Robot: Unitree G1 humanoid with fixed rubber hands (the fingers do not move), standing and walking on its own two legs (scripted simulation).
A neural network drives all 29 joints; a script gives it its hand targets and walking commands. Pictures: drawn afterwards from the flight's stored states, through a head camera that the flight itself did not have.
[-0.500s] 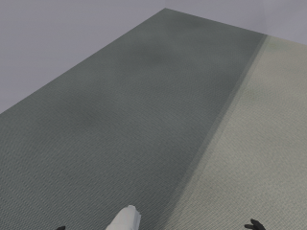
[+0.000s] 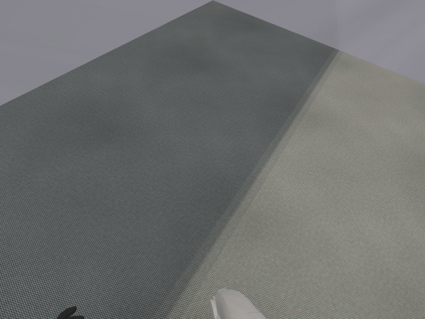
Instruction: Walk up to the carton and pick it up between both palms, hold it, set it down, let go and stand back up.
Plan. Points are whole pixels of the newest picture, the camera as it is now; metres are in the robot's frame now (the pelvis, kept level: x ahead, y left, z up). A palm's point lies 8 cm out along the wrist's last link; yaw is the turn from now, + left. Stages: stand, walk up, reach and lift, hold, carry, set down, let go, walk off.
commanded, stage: walk up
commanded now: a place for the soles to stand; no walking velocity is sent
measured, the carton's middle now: out of the picture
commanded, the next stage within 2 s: none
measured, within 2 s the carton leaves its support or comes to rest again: neither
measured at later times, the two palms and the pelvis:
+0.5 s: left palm out of the picture -0.15 +0.23 -0.10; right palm out of the picture -0.09 -0.35 -0.14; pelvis -0.21 -0.07 -0.01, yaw +8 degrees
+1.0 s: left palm out of the picture -0.42 +0.22 -0.14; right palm out of the picture -0.26 -0.34 -0.09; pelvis -0.41 -0.09 -0.01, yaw +18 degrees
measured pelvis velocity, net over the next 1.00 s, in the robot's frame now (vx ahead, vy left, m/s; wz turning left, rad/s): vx -0.41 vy -0.09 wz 0.31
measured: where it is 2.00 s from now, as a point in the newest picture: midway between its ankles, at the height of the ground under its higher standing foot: outside the picture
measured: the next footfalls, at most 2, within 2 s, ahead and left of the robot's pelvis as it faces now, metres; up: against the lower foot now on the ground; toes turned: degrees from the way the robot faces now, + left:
right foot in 0.24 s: -0.11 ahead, -0.17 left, +0.00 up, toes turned +7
left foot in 0.68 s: -0.33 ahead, +0.06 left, +0.00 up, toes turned +8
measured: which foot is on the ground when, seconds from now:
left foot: down 0.00-0.28, up 0.30-0.66, down 0.68-1.00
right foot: up 0.00-0.22, down 0.24-0.72, up 0.74-1.00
